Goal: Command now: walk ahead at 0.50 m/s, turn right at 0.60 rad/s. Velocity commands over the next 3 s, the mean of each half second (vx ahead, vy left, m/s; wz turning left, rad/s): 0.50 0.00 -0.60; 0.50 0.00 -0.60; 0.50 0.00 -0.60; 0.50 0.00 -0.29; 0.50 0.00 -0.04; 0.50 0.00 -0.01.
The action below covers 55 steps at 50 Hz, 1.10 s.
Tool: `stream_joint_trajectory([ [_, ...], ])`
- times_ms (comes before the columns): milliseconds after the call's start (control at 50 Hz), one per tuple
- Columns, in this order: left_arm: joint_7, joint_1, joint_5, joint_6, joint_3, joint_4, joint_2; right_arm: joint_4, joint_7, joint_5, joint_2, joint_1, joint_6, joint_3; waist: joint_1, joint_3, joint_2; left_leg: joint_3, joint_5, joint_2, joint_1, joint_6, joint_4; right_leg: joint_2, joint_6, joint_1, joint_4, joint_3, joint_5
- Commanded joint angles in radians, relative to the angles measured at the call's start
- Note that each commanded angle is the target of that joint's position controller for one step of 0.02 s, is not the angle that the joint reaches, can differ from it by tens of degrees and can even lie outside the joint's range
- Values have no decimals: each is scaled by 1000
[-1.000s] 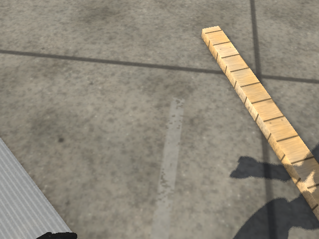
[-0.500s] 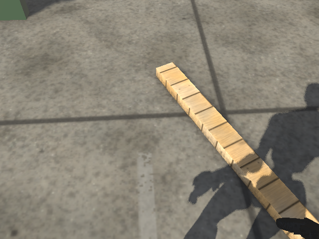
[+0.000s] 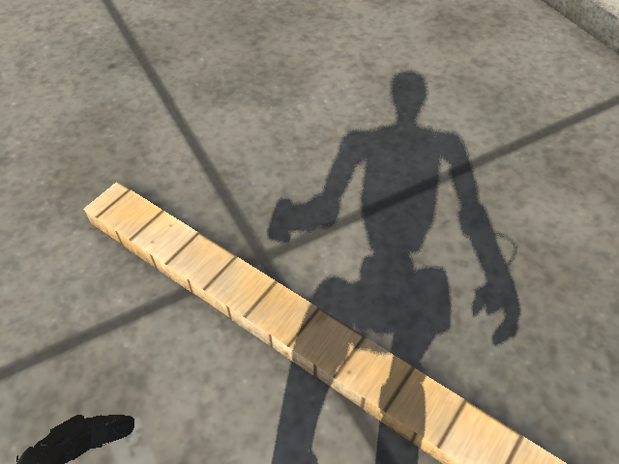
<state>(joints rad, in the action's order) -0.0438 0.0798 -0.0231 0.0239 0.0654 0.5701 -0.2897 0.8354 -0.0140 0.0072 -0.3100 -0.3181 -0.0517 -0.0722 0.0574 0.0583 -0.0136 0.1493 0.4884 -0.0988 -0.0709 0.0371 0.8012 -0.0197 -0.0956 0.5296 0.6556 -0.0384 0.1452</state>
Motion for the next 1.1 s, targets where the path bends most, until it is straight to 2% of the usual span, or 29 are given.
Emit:
stream_joint_trajectory([
  [20, 10, 337, 3, 23, 72, -8, -217, -166, 19, 21, -139, 85, -76, -10, -183, -386, -123, -255, 32, 81, -760, -24, 619, 335, -291, -909, -352, 790, 189],
  [40, 11, 300, 5, 32, 60, 0, -183, -184, 22, 31, -133, 132, -90, -4, -161, -258, -96, -236, -57, 44, -773, -42, 555, 297, -252, -774, -355, 645, 129],
  [60, 13, 231, 4, 35, 52, -6, -162, -172, 13, 9, -116, 135, -94, -2, -111, -188, 1, -235, -124, 3, -714, -40, 467, 253, -214, -622, -357, 544, 33],
  [100, 20, 151, 19, 36, 36, -24, -124, -163, 11, -16, -125, 112, -75, -13, -47, -133, -23, -239, -182, -28, -594, -23, 369, 203, -199, -435, -395, 445, -133],
  [160, 36, 157, 16, 43, 39, -1, -135, -164, 10, -27, -88, 120, -50, -4, -32, -108, -22, -210, -239, -13, -558, 19, 252, 173, -208, -321, -421, 365, -255],
  [260, 58, 221, 4, 32, 46, 41, -158, -210, 21, -21, -32, 320, -51, 22, -103, -62, -58, -193, -539, 62, -473, 38, -128, 95, -138, -243, -404, 291, -128],
  [360, 62, 272, -6, 21, 47, 73, -152, -230, 36, 0, -89, 358, -63, 1, -106, -64, -91, -242, -505, 92, -387, 7, -276, 146, -104, -333, -303, 425, -19],
  [420, 63, 247, 3, 12, 37, 65, -111, -189, 32, -6, -115, 187, -71, -24, -16, -120, -117, -212, -408, 99, -150, -49, -335, 96, -56, -316, -126, 442, -66],
  [440, 60, 250, 13, 13, 13, 49, -45, -172, 25, -23, -163, 37, -76, -41, 49, -246, -23, -347, -371, -48, 101, -109, -331, 29, -12, -210, 150, 363, 8],
  [460, 61, 402, -9, 21, -6, 26, 18, -148, 25, -41, -251, -56, -65, -57, -15, -380, 299, -816, -199, -301, 411, -277, -424, -112, 62, 112, 493, 234, 451],
  [480, 65, 417, -26, 23, 8, 43, -87, -149, 32, -13, -186, -51, -61, -49, -3, -345, 285, -999, 77, -345, 396, -304, -487, -33, 80, 266, 658, 243, 443],
  [500, 65, 307, -21, 17, 26, 40, -148, -164, 27, -8, -112, -4, -55, -30, 29, -211, 179, -845, 105, -298, 284, -264, -506, 6, 91, 309, 714, 230, 349],
  [520, 66, 236, -7, 11, 28, 27, -146, -165, 24, -14, -82, 37, -46, -18, 23, -131, 113, -698, 0, -251, 165, -230, -511, 39, 98, 294, 716, 189, 273],
  [540, 63, 197, 4, 11, 30, 14, -133, -160, 22, -20, -62, 69, -41, -10, 6, -74, 101, -597, -104, -206, 66, -216, -532, 63, 99, 274, 681, 185, 216],
  [600, 46, 226, -7, -3, 25, 12, -70, -138, 14, -24, -34, 77, -44, -2, -37, -48, 148, -408, -264, -146, -44, -204, -586, 99, 102, 207, 677, 151, 156],
  [720, 51, 144, 1, -29, 11, -42, -34, -86, 4, -27, -62, 29, -32, -10, -45, 6, 77, -232, -475, -198, -14, -220, -593, 117, 127, 410, 729, 178, 99],
  [760, 41, 39, 5, -19, 0, -85, -26, -80, -5, -24, -83, 24, -20, -13, -21, 29, 76, -135, -473, -151, -35, -192, -619, 117, 128, 372, 514, 112, 25],
  [800, 21, -78, 6, -11, -28, -116, 30, -55, -9, -14, -126, -16, -10, -22, 34, 49, 89, -73, -489, -140, -76, -187, -673, 105, 114, 243, 301, -9, 68],
  [840, 8, -9, 16, -8, -14, -95, 8, -35, -3, -19, -165, -40, -15, -31, 3, -13, 111, -63, -781, -228, 65, -220, -607, 98, 74, 253, 441, -40, 106],
  [880, 4, 31, 2, -2, 6, -82, -41, -57, -3, -2, -154, 22, -10, -25, -48, -46, 96, 25, -1109, -176, 89, -176, -485, 55, 14, 132, 309, -69, 86],
  [920, 0, 148, -2, -4, 42, -64, -95, -57, -6, 15, -183, 39, -11, -32, -130, -144, 193, 42, -1359, -171, 116, -145, -294, -22, -30, -118, 176, -89, 53],
  [940, 1, 318, -5, -3, 77, -1, -158, -71, -3, 14, -150, 37, -6, -23, -207, -230, 112, 70, -1376, -112, -70, -109, -19, -62, -83, -446, 104, -92, 11],
  [960, 16, 442, -21, -7, 115, 28, -241, -121, 8, 13, -128, 56, -21, -6, -273, -301, -44, 68, -887, -4, -404, -34, 355, 78, -193, -737, -97, 221, 116],
  [980, 27, 430, -21, 1, 113, 30, -260, -172, 30, 11, -77, 93, -53, 9, -214, -378, -230, -90, -87, 108, -577, -43, 565, 232, -269, -795, -334, 663, 332],
  [1000, 21, 330, 2, 22, 78, 9, -201, -200, 47, 39, -129, 151, -79, -7, -174, -292, -152, -229, -79, 61, -636, -91, 578, 273, -233, -683, -405, 758, 381],
  [1020, 8, 283, 7, 38, 59, 8, -145, -210, 52, 48, -125, 203, -83, -7, -147, -170, -73, -239, -93, 40, -640, -116, 516, 259, -203, -554, -405, 696, 311],
  [1040, -2, 236, -1, 48, 50, 15, -113, -209, 52, 33, -109, 204, -83, -6, -102, -98, -2, -238, -93, 15, -608, -122, 440, 229, -180, -457, -391, 606, 212],
  [1060, -1, 187, -4, 51, 45, 20, -87, -193, 49, 17, -108, 182, -76, -11, -68, -78, -15, -234, -96, -7, -555, -122, 377, 194, -159, -391, -385, 518, 158],
  [1100, 9, 155, -11, 52, 45, 26, -86, -198, 52, 9, -85, 193, -66, -7, -43, -49, -33, -214, -127, -6, -505, -108, 249, 138, -137, -325, -417, 416, 112],
])
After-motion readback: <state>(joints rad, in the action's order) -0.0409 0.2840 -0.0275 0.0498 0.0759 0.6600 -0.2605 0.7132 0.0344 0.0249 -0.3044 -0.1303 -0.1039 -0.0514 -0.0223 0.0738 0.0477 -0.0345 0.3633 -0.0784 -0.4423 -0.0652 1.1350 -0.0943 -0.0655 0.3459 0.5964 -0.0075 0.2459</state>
